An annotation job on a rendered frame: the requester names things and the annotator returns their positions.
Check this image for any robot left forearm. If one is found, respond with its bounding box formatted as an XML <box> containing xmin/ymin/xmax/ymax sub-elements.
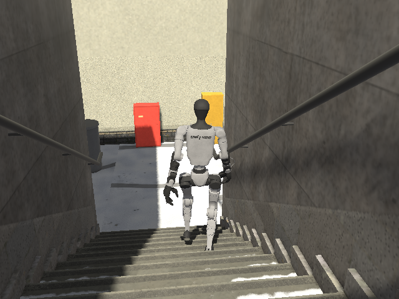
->
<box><xmin>166</xmin><ymin>152</ymin><xmax>180</xmax><ymax>187</ymax></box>

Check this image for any right robot hand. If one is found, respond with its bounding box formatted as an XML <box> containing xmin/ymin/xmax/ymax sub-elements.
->
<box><xmin>219</xmin><ymin>171</ymin><xmax>231</xmax><ymax>184</ymax></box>

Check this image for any left robot upper arm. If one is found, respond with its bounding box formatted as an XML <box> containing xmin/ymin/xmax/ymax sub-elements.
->
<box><xmin>173</xmin><ymin>125</ymin><xmax>188</xmax><ymax>161</ymax></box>

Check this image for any left robot thigh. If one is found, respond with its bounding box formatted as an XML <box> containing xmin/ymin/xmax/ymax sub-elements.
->
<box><xmin>179</xmin><ymin>173</ymin><xmax>193</xmax><ymax>206</ymax></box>

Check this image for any robot torso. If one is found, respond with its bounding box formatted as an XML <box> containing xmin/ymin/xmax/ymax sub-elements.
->
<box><xmin>186</xmin><ymin>125</ymin><xmax>215</xmax><ymax>187</ymax></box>

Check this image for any right robot upper arm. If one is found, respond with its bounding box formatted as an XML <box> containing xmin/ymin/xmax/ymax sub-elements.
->
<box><xmin>214</xmin><ymin>126</ymin><xmax>228</xmax><ymax>159</ymax></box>

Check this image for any robot right forearm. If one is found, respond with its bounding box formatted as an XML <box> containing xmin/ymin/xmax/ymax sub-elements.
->
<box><xmin>221</xmin><ymin>150</ymin><xmax>231</xmax><ymax>173</ymax></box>

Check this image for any left robot hand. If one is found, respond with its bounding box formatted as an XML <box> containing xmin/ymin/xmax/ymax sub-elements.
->
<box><xmin>163</xmin><ymin>185</ymin><xmax>178</xmax><ymax>206</ymax></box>

